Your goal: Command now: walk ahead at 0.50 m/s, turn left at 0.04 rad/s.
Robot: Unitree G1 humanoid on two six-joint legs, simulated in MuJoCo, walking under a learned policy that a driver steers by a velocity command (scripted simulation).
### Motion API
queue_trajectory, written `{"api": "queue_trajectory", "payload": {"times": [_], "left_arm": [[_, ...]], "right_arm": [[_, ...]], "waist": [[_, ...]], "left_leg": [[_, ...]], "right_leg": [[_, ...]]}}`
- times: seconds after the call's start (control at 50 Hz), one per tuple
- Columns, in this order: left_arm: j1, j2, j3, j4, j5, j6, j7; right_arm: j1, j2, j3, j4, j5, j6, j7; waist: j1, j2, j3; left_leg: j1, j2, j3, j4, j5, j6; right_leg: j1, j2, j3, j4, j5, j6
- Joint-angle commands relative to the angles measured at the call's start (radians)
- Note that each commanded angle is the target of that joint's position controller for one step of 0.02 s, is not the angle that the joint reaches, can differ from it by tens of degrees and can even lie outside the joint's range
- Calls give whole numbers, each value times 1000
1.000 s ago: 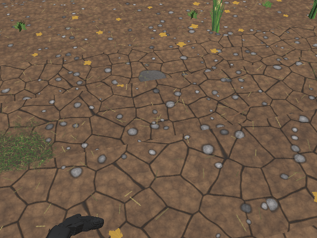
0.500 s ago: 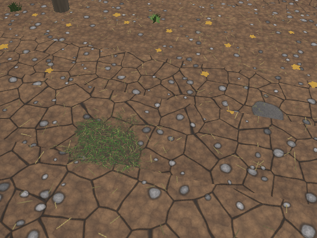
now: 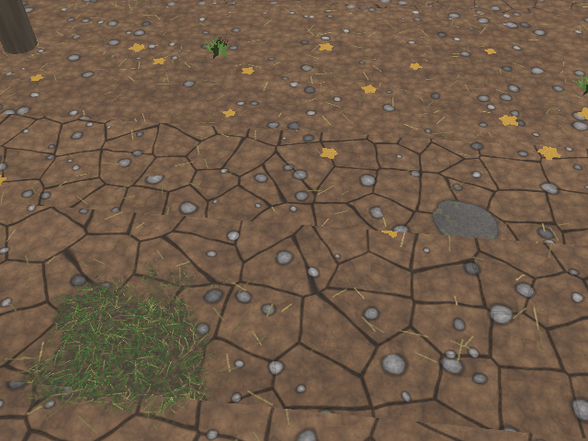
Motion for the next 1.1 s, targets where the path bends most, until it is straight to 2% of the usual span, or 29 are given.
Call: {"api": "queue_trajectory", "payload": {"times": [0.02,0.04,0.06,0.08,0.1,0.14,0.2,0.3,0.36,0.4,0.42,0.44,0.46,0.48,0.54,0.58,0.7,0.72,0.82,0.84,0.86,0.9,0.92,0.94,0.96,0.98,1.02,1.06,1.1], "left_arm": [[480,214,72,86,13,22,-5],[355,201,61,79,-7,18,-13],[266,35,3,53,11,2,-11],[190,-32,-30,19,22,-15,-5],[153,-61,-40,13,-1,-29,6],[171,-2,-28,28,-45,-48,18],[211,112,11,50,-26,-55,-15],[320,51,19,105,-10,-34,-29],[332,71,32,116,-15,-15,-28],[265,71,40,82,-7,-26,-24],[396,-38,11,85,3,-36,-23],[396,-77,-11,72,-1,-43,-40],[212,19,26,61,-26,-36,-39],[176,25,33,68,-36,-37,-14],[191,-84,4,73,2,-35,22],[187,-98,3,69,-15,-26,12],[52,-70,-2,-48,-25,-14,-37],[141,-73,-7,-26,-21,-17,-54],[97,37,41,-137,-3,-19,-14],[8,54,48,-162,-17,-3,0],[-28,30,40,-173,-22,1,5],[90,31,55,-132,-48,-26,25],[168,89,80,-106,-39,-48,55],[256,244,114,-110,-25,-60,88],[382,233,115,-82,2,-76,66],[396,199,128,-21,1,-101,59],[270,86,95,-12,-60,-87,36],[130,77,75,-67,-65,-51,13],[85,111,71,-115,-39,-45,10]], "right_arm": [[-132,-112,-28,-163,31,-23,39],[-207,-125,-36,-189,38,-40,12],[-224,-94,-23,-181,21,-54,-27],[-233,-59,-8,-173,-4,-52,-43],[-244,-48,-12,-151,-15,-42,-39],[-302,-34,-9,-172,-10,-12,-30],[-372,-45,2,-215,4,9,-15],[-571,-108,-21,-264,15,6,-32],[-654,-153,-48,-286,14,-12,-35],[-472,-227,-86,-237,39,-38,-43],[-238,-269,-93,-182,37,-43,-44],[-5,-248,-86,-125,29,-37,-53],[16,-220,-95,-81,6,-45,-65],[-126,-206,-95,-99,21,-53,-73],[-278,-50,-58,-117,31,-46,-92],[-307,-31,-61,-124,19,-60,-97],[-273,-114,-91,-103,-23,-78,-78],[-281,-117,-91,-112,-52,-71,-79],[-314,-222,-129,-154,-23,-81,-112],[-273,-261,-151,-129,28,-90,-116],[-218,-274,-163,-127,45,-83,-123],[-221,-285,-173,-136,21,-57,-113],[-192,-217,-157,-145,5,-48,-93],[-149,-85,-119,-208,-15,-56,-72],[-339,-153,-129,-317,65,-75,-48],[-577,-142,-120,-389,92,-70,-51],[-492,-199,-135,-377,40,-42,-92],[-429,-135,-113,-352,4,-6,-113],[-344,-105,-95,-335,-7,12,-86]], "waist": [[253,-26,-144],[198,-12,23],[143,70,58],[76,67,117],[68,107,141],[74,31,81],[83,42,67],[143,38,95],[143,23,90],[47,38,-47],[21,213,-314],[-58,311,-440],[-97,182,-159],[-31,170,4],[82,115,0],[107,101,14],[121,105,0],[141,109,-6],[145,142,14],[107,159,63],[61,167,53],[101,135,-5],[114,43,-107],[83,-211,-277],[217,-54,-291],[276,47,-61],[141,53,-68],[46,57,-21],[16,37,-77]], "left_leg": [[-922,3,-12,315,181,11],[-982,73,-9,315,319,48],[-880,170,-112,98,561,91],[-730,237,-127,-165,696,120],[-584,255,-87,-457,805,120],[-426,208,4,-670,879,95],[-295,145,39,-895,876,68],[-377,108,31,-1027,934,92],[-262,64,88,-1090,830,114],[187,59,87,-1001,925,190],[684,261,-146,-1006,1015,368],[895,463,-535,-1224,726,459],[675,400,-503,-1329,442,323],[430,387,-383,-1371,399,279],[164,360,-185,-1443,673,265],[128,333,-63,-1490,756,249],[22,286,241,-1416,1359,261],[-37,291,252,-1353,1349,262],[129,352,249,-1156,1473,226],[260,355,250,-1165,1454,204],[308,353,251,-1115,1520,205],[281,351,259,-924,1538,171],[159,295,249,-733,1302,117],[-199,89,274,-377,245,-36],[-455,11,38,-265,18,-63],[-621,72,-50,-265,44,-60],[-514,118,-63,-306,130,-58],[-295,119,-38,-432,337,-53],[-137,60,40,-422,574,-53]], "right_leg": [[841,-300,355,125,443,-287],[546,-322,452,-10,-104,-299],[311,-339,453,-78,-78,-286],[98,-316,391,-156,-1,-289],[-60,-260,305,-252,40,-299],[-88,-180,218,-248,71,-280],[-55,-175,161,-204,382,-263],[220,-173,154,-152,333,-215],[280,-161,172,-107,354,-185],[82,-54,96,112,536,-88],[-193,79,54,429,192,-7],[-432,179,55,698,-491,14],[-573,109,146,821,-452,-35],[-556,53,137,846,-350,-53],[-339,-49,163,779,-209,-66],[-321,-52,158,714,-171,-48],[-223,-33,62,553,97,27],[-147,-19,77,707,195,29],[-220,20,47,679,-55,23],[-320,3,28,418,-235,37],[-268,52,-56,376,-281,36],[-66,139,-104,179,-47,-11],[158,135,-3,115,288,-99],[516,-131,430,142,950,-449],[599,-296,663,45,1001,-534],[492,-276,564,63,914,-428],[315,-220,439,65,814,-360],[-4,-128,322,7,700,-300],[-175,-30,232,27,577,-277]]}}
